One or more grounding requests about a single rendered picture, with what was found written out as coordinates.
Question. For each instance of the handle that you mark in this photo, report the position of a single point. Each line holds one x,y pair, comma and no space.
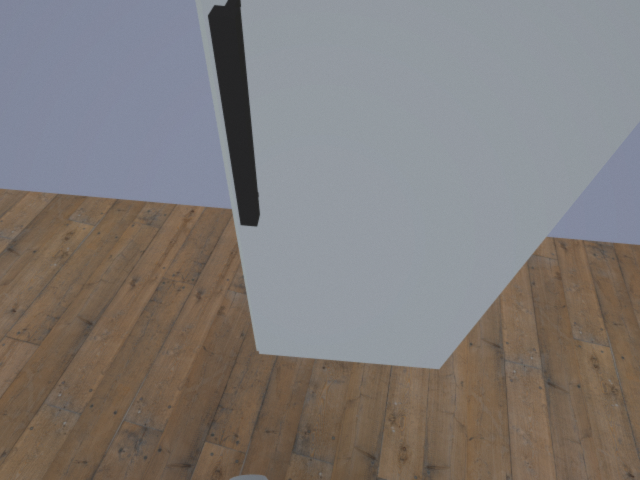
227,39

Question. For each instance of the fridge door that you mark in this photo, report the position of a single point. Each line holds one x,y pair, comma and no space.
411,155

